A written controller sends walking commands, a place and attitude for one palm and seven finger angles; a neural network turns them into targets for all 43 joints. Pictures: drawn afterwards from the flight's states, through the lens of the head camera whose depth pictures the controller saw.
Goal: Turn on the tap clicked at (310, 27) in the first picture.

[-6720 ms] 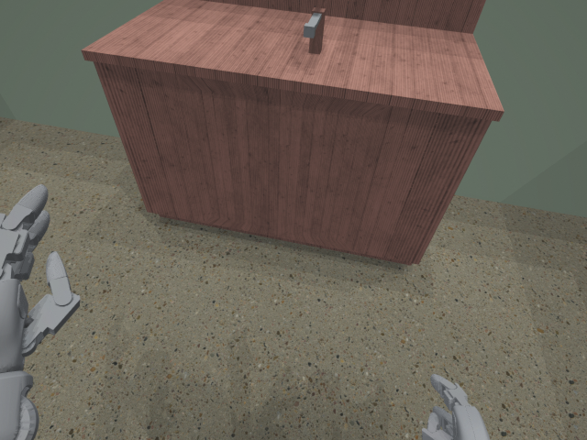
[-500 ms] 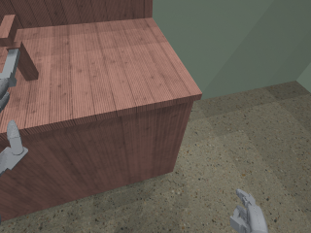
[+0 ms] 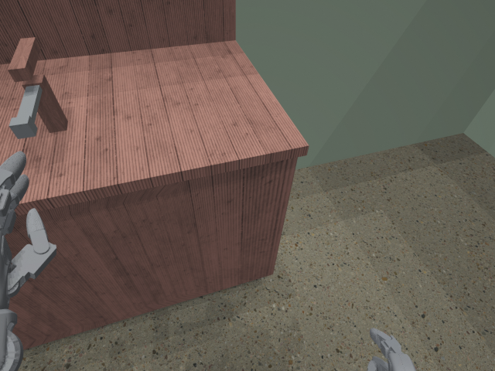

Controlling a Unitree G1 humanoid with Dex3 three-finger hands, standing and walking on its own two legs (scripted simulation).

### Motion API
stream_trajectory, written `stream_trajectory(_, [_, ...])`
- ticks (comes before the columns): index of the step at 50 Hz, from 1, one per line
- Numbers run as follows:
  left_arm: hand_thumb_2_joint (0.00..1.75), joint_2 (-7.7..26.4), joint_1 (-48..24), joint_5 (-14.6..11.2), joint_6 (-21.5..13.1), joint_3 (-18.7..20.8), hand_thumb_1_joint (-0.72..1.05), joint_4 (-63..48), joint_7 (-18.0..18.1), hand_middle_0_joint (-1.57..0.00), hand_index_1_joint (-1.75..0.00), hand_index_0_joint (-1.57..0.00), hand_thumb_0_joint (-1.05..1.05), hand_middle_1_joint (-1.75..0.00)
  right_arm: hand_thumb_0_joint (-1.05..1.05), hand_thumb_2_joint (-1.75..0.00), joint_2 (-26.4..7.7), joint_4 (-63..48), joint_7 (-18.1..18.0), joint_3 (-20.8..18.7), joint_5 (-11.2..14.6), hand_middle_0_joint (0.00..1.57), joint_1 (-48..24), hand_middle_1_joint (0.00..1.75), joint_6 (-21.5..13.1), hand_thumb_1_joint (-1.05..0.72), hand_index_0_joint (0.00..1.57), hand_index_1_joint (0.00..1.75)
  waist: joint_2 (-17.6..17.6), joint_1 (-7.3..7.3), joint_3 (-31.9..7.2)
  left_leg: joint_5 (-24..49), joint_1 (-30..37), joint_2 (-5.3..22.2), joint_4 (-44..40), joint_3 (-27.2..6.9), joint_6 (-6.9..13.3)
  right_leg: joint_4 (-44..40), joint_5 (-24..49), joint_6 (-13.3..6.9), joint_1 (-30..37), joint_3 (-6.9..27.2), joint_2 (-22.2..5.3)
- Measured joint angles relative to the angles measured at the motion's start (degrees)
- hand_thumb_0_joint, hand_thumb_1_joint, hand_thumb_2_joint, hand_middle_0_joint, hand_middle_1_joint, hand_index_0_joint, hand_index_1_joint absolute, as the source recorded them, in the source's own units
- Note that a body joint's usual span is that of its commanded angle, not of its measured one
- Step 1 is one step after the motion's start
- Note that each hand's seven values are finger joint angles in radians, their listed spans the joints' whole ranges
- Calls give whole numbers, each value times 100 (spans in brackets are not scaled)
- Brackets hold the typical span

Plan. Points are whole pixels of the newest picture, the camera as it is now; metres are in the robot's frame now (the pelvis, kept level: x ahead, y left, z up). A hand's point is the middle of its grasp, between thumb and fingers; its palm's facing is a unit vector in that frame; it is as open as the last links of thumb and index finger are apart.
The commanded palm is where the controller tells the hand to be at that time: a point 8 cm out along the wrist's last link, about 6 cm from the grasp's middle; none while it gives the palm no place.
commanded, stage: come to a stop and stand still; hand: left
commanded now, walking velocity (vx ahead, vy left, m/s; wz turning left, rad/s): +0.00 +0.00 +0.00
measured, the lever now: (23, 127) +0.45 +0.43 +0.14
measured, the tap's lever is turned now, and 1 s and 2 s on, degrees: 0 0 0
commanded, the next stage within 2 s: look again from close up in 0.06 s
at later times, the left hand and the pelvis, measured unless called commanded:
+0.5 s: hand (9, 269) +0.19 +0.29 +0.15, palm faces +0.40 -0.85 -0.35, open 7.4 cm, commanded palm +0.13 +0.31 +0.18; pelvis -0.02 +0.03 +0.00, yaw +1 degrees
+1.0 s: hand (38, 202) +0.28 +0.30 +0.16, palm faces +0.40 -0.84 -0.36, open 7.4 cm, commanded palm +0.21 +0.33 +0.18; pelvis +0.06 +0.05 -0.01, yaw +2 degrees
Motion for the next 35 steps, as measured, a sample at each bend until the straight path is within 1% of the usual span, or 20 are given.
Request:
stream_trajectory(5, [89,-117,67,58,-82,-191,89,-139,-1,-20,-30,-21,2,-30,1,-90,-50,-71,34,-48,-2,20,-42,30,-135,-91,20,30,47,-32,3,68,-71,50,7,0,-17,-91,125,-51,-33,0,52])
stream_trajectory(6, [89,60,-188,243,-71,-148,89,-96,-156,-21,-30,-21,2,-30,1,-90,-34,-108,28,-116,-48,20,23,30,-230,-91,20,30,66,63,52,58,-121,81,79,-25,9,-129,159,-50,-21,-29,83])
stream_trajectory(7, [89,342,-602,317,-230,-36,89,123,-294,-21,-30,-21,2,-30,1,-90,-14,-73,24,-143,-63,20,62,30,-334,-91,20,30,39,159,83,41,-206,53,161,-104,57,-127,190,-63,-61,-65,89])
stream_trajectory(8, [89,560,-932,279,-390,120,89,361,-346,-21,-30,-21,2,-30,1,-90,-3,-24,49,-127,-46,20,39,30,-376,-91,20,30,15,215,107,32,-245,20,214,-162,77,-130,221,-80,-94,-81,106])
stream_trajectory(9, [89,688,-1129,198,-488,291,88,540,-343,-21,-30,-22,2,-30,1,-90,-3,-6,92,-102,-23,20,-1,30,-396,-91,20,30,10,233,125,2,-228,-10,200,-205,88,-152,260,-91,-108,-68,136])
stream_trajectory(10, [89,731,-1225,92,-558,435,88,689,-321,-21,-30,-22,2,-30,1,-90,9,-3,137,-92,8,20,-41,30,-426,-91,20,30,-9,213,143,30,-202,-29,156,-202,76,-171,295,-91,-105,-37,133])
stream_trajectory(12, [89,600,-1140,-83,-599,546,89,786,-276,-21,-30,-21,2,-30,1,-90,-4,-56,230,-81,43,20,-47,30,-506,-91,20,30,-17,151,129,149,-108,-82,19,-124,66,-205,338,-50,-74,48,79])
stream_trajectory(14, [89,338,-795,-168,-611,382,89,675,-271,-20,-30,-21,2,-30,1,-90,-45,-111,289,-77,58,20,22,30,-585,-91,20,30,10,106,36,197,-25,-150,-109,-47,128,-239,334,29,-46,124,11])
stream_trajectory(17, [89,-13,-206,-119,-616,-117,90,464,-347,-20,-30,-21,2,-30,1,-90,-66,-135,293,-63,71,20,146,30,-648,-91,20,30,51,96,-103,187,57,-227,-264,-3,218,-254,58,129,-17,190,-51])
stream_trajectory(19, [89,-76,10,-30,-596,-350,89,415,-411,-20,-30,-21,2,-30,1,-90,-18,-137,280,-27,67,20,206,30,-660,-91,20,30,-11,117,-134,187,72,-278,-340,-19,261,-253,-97,172,-17,222,-71])
stream_trajectory(20, [89,-45,35,5,-571,-390,89,400,-430,-20,-30,-21,2,-30,1,-90,17,-139,269,0,60,20,217,30,-667,-91,20,30,-66,131,-110,244,78,-299,-369,-37,277,-248,-104,183,-15,236,-74])
stream_trajectory(22, [89,81,-80,52,-552,-334,89,418,-434,-21,-30,-21,2,-30,1,-90,98,-131,253,54,30,20,199,30,-687,-91,20,30,-201,166,-9,344,78,-354,-371,-86,308,-196,-60,191,-16,255,-87])
stream_trajectory(25, [89,202,-459,84,-529,-93,89,469,-393,-21,-30,-22,2,-30,1,-90,190,-121,277,116,1,21,125,30,-741,-91,20,30,-352,249,134,308,72,-433,-313,-144,336,-74,-71,198,-29,329,-89])
stream_trajectory(29, [89,144,-766,82,-580,152,89,251,-305,-21,-30,-21,2,-30,1,-90,244,-126,371,161,-26,21,-9,30,-850,-91,20,30,-387,296,196,242,71,-501,-231,-184,358,-144,212,189,41,402,-90])
stream_trajectory(31, [89,36,-731,87,-638,131,89,105,-292,-20,-30,-21,2,-30,1,-90,248,-109,419,172,-46,21,-67,30,-877,-90,20,30,-332,305,141,196,103,-493,-230,-185,364,-224,246,203,107,413,-79])
stream_trajectory(35, [89,-106,-475,124,-673,-68,89,49,-341,-20,-30,-21,2,-30,1,-90,239,-121,450,175,-94,21,-83,30,-827,-90,21,30,-203,289,-123,80,109,-466,-230,-180,376,-378,158,203,183,434,-44])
